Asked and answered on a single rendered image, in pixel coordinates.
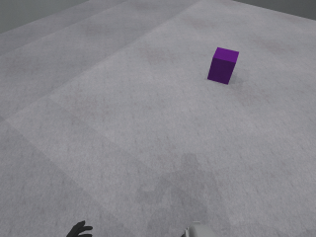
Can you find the left robot hand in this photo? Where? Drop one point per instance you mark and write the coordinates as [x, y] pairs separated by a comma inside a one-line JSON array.
[[79, 228]]

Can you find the right robot thigh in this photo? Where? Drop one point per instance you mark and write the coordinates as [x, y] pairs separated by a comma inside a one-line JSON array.
[[198, 230]]

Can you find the carton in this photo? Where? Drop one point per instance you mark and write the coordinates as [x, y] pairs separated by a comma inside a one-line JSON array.
[[222, 65]]

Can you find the right robot shin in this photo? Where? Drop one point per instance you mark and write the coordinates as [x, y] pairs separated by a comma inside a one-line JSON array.
[[195, 223]]

